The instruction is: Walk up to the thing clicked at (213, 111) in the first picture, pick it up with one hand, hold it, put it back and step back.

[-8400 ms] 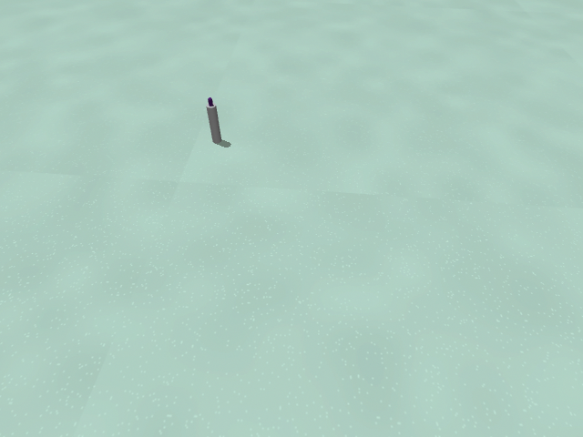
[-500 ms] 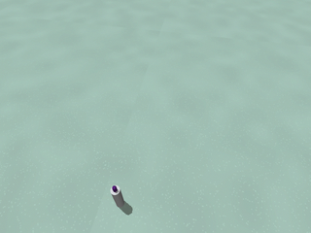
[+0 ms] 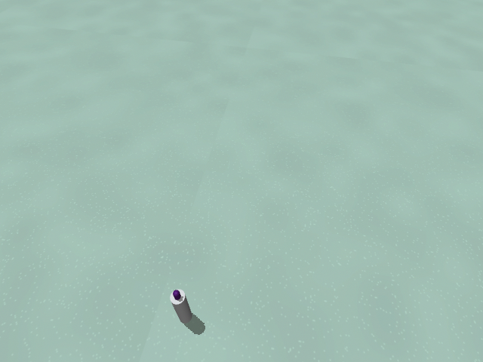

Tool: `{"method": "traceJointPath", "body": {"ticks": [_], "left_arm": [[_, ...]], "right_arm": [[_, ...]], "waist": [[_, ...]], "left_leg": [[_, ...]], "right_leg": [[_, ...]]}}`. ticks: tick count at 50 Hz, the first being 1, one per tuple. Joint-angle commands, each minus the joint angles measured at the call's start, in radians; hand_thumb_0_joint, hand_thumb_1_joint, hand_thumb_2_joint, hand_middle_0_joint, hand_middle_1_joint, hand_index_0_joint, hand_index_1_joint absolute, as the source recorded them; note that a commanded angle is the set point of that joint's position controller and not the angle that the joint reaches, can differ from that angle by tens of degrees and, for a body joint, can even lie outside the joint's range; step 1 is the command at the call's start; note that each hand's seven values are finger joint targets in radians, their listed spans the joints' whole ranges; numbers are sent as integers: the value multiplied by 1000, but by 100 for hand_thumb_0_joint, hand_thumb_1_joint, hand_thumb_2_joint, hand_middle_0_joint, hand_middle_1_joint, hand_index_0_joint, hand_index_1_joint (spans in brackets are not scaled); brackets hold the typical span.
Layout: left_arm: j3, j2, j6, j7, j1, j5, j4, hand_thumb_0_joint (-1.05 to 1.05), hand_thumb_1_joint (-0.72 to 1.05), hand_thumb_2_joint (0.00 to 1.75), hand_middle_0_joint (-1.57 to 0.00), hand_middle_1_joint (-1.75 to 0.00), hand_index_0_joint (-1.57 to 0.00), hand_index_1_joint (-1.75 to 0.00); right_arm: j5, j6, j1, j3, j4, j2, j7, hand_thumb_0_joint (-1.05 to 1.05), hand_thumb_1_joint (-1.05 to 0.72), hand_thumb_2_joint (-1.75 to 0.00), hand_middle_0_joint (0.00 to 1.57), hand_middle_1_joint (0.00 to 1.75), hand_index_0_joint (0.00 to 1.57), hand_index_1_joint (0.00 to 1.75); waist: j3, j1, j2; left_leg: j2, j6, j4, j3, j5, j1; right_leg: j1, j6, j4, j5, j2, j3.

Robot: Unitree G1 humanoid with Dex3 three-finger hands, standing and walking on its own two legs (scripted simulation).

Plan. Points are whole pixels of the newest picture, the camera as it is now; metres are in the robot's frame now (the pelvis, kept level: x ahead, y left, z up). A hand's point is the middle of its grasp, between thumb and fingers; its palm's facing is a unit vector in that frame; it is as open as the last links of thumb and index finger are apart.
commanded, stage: stand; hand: left
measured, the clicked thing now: (181, 305) +0.41 +0.20 -0.65
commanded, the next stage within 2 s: go down in 0.04 s
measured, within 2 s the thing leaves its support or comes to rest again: neither
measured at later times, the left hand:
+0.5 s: hand (98, 358) +0.17 +0.26 -0.16, palm faces +0.02 -0.94 -0.34, open 13.5 cm
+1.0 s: hand out of the picture +0.16 +0.27 -0.18, palm faces +0.03 -0.95 -0.32, open 17.1 cm
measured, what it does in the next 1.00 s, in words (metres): lowers itself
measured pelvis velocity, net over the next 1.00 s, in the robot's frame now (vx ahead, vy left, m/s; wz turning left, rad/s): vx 0.01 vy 0.02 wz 0.00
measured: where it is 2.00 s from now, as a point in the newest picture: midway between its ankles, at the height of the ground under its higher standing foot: outside the picture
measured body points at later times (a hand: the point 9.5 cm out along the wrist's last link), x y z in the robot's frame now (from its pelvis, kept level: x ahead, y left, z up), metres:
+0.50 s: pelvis -0.01 +0.01 -0.02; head +0.05 +0.01 +0.42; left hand +0.16 +0.31 -0.14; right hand +0.09 -0.25 -0.14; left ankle +0.00 +0.14 -0.75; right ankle +0.00 -0.12 -0.75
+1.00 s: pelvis +0.01 +0.02 -0.07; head +0.07 +0.04 +0.38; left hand +0.16 +0.32 -0.16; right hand +0.17 -0.23 -0.15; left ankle +0.00 +0.14 -0.75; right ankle +0.00 -0.12 -0.75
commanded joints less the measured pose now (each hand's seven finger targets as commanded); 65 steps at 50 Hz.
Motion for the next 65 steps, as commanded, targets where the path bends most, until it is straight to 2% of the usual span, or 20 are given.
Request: {"method": "traceJointPath", "body": {"ticks": [1, 7, 8, 9, 10, 11, 13, 15, 17, 20, 24, 27, 29, 31, 32, 34, 36, 47, 60, 65], "left_arm": [[44, 211, -18, 17, -36, -1, -59, 0, 90, 90, -20, -30, -20, -30], [44, 215, -17, 16, -34, -2, -54, 0, 82, 82, -12, -22, -12, -22], [37, 16, -108, 29, -385, -50, -405, 0, 74, 74, -4, -14, -4, -14], [69, 91, -97, 38, -436, -42, -328, 0, 66, 66, 0, -6, 0, -6], [146, 198, -54, 46, -275, -24, -148, 0, 58, 58, 0, -4, 0, -4], [160, 195, -41, 31, -208, -15, -101, 0, 50, 50, 0, -5, 0, -5], [195, 263, -51, 19, -312, 13, -176, 0, 34, 34, 0, -6, 0, -6], [205, 216, -24, -4, -183, 51, -79, 0, 22, 26, -1, -7, -1, -6], [255, 229, -3, -13, -91, 73, -123, 0, 16, 24, -1, -7, -1, -7], [242, 188, 58, -6, -89, 64, -245, 0, -3, 17, -4, -7, -4, -6], [235, 189, 138, -9, -108, 62, -330, 0, -23, 11, -4, -4, -3, -4], [222, 147, 173, -17, -65, 47, -392, 0, -37, 11, -5, -6, -4, -7], [235, 165, 174, -19, -107, 42, -475, 0, -44, 9, -6, -7, -5, -8], [230, 147, 177, -24, -75, 40, -515, 0, -48, 10, -6, -7, -5, -9], [255, 182, 173, -23, -89, 40, -594, 0, -50, 10, -7, -8, -5, -9], [251, 153, 184, -25, 8, 41, -591, 0, -52, 10, -7, -8, -5, -10], [264, 186, 194, -19, 2, 46, -674, 0, -50, 10, -7, -7, -5, -9], [250, 147, 322, -30, 162, 24, -878, 0, -50, 7, -7, -5, -5, -6], [284, 155, 355, -29, 249, 3, -1008, 0, -48, 7, -7, -5, -6, -7], [308, 161, 347, -35, 268, -4, -1013, 0, -49, 6, -7, -4, -6, -5]], "right_arm": [[-2, -22, -32, -40, -61, -215, -13, 0, -90, -90, 20, 30, 20, 30], [-1, -23, -38, -38, -59, -210, -12, 0, -98, -91, 21, 29, 20, 29], [67, -74, -20, -6, -342, -47, -33, 0, -95, -91, 20, 30, 20, 30], [69, -73, 31, -12, -287, -73, -43, 0, -93, -91, 20, 30, 20, 30], [66, -61, 52, -23, -278, -109, -49, 0, -94, -92, 20, 30, 20, 30], [65, -53, 60, -34, -301, -106, -46, 0, -95, -92, 20, 30, 20, 30], [56, -62, 90, -64, -339, -109, -59, 0, -95, -92, 20, 30, 20, 30], [37, -68, 120, -80, -368, -99, -54, 0, -93, -91, 20, 30, 20, 30], [30, -70, 132, -97, -409, -91, -46, 0, -91, -90, 20, 30, 20, 30], [34, -75, 111, -91, -474, -76, -48, 0, -88, -89, 20, 30, 20, 30], [42, -85, 67, -85, -549, -71, -48, 0, -87, -89, 20, 30, 20, 30], [41, -101, 90, -82, -567, -63, -51, 0, -84, -88, 20, 30, 20, 30], [39, -116, 99, -85, -576, -63, -55, 0, -82, -88, 20, 30, 20, 30], [36, -129, 119, -85, -584, -58, -58, 0, -83, -88, 20, 30, 20, 30], [36, -136, 117, -90, -593, -59, -63, 0, -81, -88, 20, 30, 20, 30], [32, -145, 125, -89, -604, -57, -68, 0, -81, -88, 20, 30, 20, 30], [31, -152, 117, -87, -614, -54, -77, 0, -81, -88, 20, 30, 20, 30], [27, -176, 111, -74, -679, -43, -112, 0, -80, -87, 20, 30, 20, 30], [19, -203, 124, -69, -725, -32, -132, 0, -84, -88, 20, 30, 20, 30], [17, -211, 122, -68, -733, -22, -142, 0, -85, -89, 20, 30, 20, 30]], "waist": [[-79, 4, 16], [-68, 5, 6], [2, -119, 69], [-45, -79, 16], [-19, -59, -39], [-18, -28, -38], [-168, -22, -31], [-236, -17, -40], [-318, 33, 25], [-299, 27, 80], [-225, 8, 28], [-222, -8, 3], [-252, -18, 9], [-275, -30, 18], [-322, -20, 48], [-324, -25, 42], [-354, -17, 61], [-365, -36, 78], [-406, -39, 92], [-396, -34, 84]], "left_leg": [[100, 42, -41, -66, 126, 1], [99, 40, -47, -66, 130, 1], [-48, 41, 29, 67, -37, -110], [-50, 48, 40, 60, -46, -110], [-55, 53, 59, 61, -74, -145], [-48, 50, 86, 60, -59, -175], [-44, 50, 134, 48, 5, -163], [-50, 49, 198, 38, 53, -211], [-60, 39, 228, 43, 107, -220], [-56, 27, 217, 36, 91, -218], [-44, 31, 252, 29, -3, -294], [-38, 36, 285, 28, -41, -326], [-35, 37, 328, 22, -28, -341], [-33, 38, 368, 22, -30, -356], [-31, 34, 382, 18, -2, -347], [-27, 33, 418, 14, 24, -362], [-26, 31, 447, 10, 47, -372], [-13, 34, 544, -19, 84, -439], [-11, 35, 630, -34, 75, -535], [-19, 40, 647, -30, -21, -588]], "right_leg": [[13, -27, -61, 110, -112, 91], [11, -28, -63, 107, -112, 93], [-209, -19, -8, 32, 14, 25], [-147, -12, -8, 10, 8, 11], [-156, -15, -4, -41, 16, 0], [-169, -19, 25, -49, 22, -6], [-156, -16, 84, 30, 18, 4], [-164, -18, 162, 87, 15, 4], [-131, -25, 200, 123, 15, 11], [-173, -30, 194, 82, 23, 4], [-258, -28, 213, -23, 29, -3], [-303, -24, 247, -58, 32, -6], [-334, -21, 291, -40, 32, -6], [-360, -19, 332, -36, 29, -2], [-364, -20, 354, -13, 30, -2], [-379, -19, 387, 9, 30, -7], [-390, -19, 413, 29, 27, -4], [-488, -17, 505, 31, 31, -21], [-554, -21, 595, 14, 33, -22], [-575, -21, 595, -44, 32, -20]]}}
